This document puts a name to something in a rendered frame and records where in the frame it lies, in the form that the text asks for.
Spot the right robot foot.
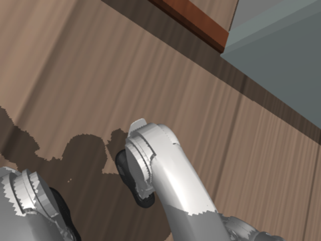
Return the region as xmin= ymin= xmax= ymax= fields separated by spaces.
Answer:
xmin=115 ymin=149 xmax=155 ymax=208

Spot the right robot arm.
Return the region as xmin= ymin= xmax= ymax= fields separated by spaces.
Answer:
xmin=254 ymin=231 xmax=286 ymax=241

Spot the right robot hand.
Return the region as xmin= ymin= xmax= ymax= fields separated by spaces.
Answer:
xmin=219 ymin=213 xmax=260 ymax=241

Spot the left robot foot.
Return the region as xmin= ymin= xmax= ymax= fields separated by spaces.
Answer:
xmin=49 ymin=187 xmax=81 ymax=241

